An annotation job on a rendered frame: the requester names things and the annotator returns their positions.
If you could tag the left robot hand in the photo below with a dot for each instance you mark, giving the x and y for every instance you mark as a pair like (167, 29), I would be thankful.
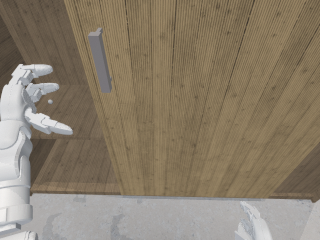
(16, 100)

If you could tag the wardrobe door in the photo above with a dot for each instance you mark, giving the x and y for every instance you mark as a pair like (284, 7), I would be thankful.
(305, 178)
(209, 98)

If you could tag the right robot hand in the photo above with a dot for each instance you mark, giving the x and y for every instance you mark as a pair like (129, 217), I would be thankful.
(256, 230)

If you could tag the handle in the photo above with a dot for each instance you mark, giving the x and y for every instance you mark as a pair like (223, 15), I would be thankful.
(100, 60)

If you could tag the left robot forearm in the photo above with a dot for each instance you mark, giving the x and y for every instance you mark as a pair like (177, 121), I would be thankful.
(15, 175)

